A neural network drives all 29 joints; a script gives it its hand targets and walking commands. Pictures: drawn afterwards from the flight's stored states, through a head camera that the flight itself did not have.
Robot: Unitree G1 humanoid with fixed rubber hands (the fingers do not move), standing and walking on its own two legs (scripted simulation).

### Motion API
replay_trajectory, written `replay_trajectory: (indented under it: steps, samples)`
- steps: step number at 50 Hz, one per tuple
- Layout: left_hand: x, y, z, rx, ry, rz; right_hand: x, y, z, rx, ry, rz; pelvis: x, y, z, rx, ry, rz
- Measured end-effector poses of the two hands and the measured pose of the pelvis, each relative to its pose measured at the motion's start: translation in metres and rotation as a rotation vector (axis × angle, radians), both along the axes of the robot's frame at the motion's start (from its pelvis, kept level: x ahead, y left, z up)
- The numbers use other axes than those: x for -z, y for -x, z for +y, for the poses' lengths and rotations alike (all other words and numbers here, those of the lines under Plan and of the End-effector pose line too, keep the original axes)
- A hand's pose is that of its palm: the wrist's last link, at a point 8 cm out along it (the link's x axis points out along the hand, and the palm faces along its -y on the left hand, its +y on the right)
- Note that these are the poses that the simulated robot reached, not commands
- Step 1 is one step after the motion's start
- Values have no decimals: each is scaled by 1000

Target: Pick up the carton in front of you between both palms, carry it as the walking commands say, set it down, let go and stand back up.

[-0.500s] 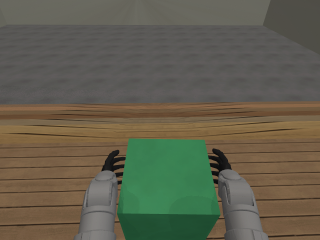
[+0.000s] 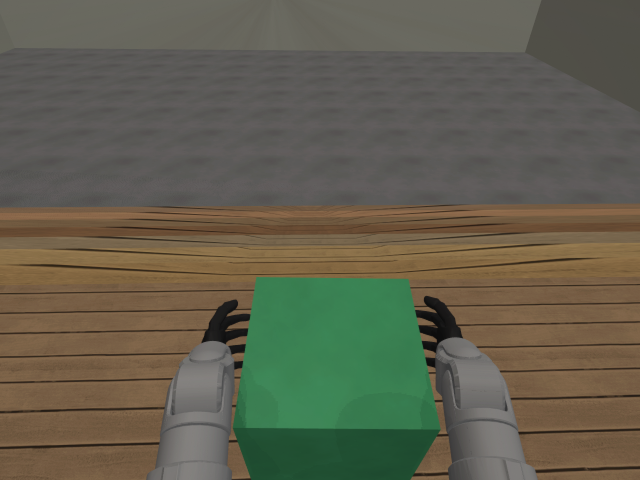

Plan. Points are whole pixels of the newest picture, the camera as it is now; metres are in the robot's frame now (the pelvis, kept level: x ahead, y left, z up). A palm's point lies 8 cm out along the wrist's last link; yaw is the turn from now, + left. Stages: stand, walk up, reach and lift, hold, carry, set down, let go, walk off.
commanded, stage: hold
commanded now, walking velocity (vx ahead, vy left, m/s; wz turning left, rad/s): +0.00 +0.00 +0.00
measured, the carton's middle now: (330, 389) +0.29 +0.00 -0.03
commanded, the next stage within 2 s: carry in 0.06 s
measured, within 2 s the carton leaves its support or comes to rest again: neither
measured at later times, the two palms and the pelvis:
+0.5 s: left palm (217, 293) +0.36 +0.16 +0.09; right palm (437, 304) +0.34 -0.14 +0.09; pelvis +0.08 +0.02 +0.00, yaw -4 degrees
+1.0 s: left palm (235, 197) +0.65 +0.18 +0.06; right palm (384, 200) +0.64 -0.11 +0.06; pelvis +0.37 +0.04 -0.03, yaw -4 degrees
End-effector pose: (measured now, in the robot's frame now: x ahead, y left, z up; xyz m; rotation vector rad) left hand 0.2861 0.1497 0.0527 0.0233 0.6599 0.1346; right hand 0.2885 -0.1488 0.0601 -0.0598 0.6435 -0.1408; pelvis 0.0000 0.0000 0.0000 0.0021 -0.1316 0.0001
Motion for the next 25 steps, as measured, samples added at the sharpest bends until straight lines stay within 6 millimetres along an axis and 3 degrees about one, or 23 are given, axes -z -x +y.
replay_trajectory:
  steps: [9, 14, 20, 25]
  samples:
    - [-6, -4, 3, -2, 8, -27, -6, -2, 2, 14, -14, -26, 2, 0, 3, 9, 5, 68]
    - [-13, -15, 8, -8, 26, -53, -13, -12, 7, 34, -42, -52, 7, -8, 12, 13, 16, 128]
    - [-18, -37, 18, 9, 50, -7, -20, -25, 18, 72, -51, -9, 9, -42, 26, 59, 14, 162]
    - [-35, -75, 9, 32, 60, 24, -33, -51, 8, 109, -63, 21, -1, -80, 23, 65, 35, 200]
